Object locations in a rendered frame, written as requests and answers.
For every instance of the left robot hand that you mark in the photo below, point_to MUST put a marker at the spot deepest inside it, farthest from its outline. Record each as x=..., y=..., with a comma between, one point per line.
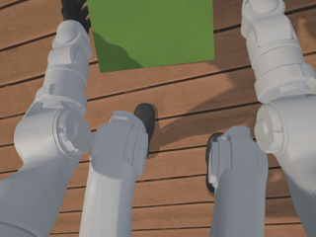
x=72, y=10

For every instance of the robot right thigh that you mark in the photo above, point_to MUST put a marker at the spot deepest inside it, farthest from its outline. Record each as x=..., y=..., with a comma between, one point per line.
x=240, y=190

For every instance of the right robot upper arm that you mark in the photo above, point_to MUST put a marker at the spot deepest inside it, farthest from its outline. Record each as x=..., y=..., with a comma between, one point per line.
x=287, y=129

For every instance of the right robot forearm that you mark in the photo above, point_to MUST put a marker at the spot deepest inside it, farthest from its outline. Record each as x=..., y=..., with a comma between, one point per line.
x=275, y=53

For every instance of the robot right foot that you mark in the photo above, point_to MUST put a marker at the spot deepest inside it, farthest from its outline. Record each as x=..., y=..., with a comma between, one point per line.
x=212, y=138

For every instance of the left robot upper arm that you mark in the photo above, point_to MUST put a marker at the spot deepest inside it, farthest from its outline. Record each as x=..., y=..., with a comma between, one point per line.
x=51, y=145

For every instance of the carton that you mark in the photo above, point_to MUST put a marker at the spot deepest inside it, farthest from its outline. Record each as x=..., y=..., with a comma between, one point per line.
x=133, y=34

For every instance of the left robot forearm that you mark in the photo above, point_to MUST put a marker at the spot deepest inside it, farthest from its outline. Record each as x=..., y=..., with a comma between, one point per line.
x=67, y=72

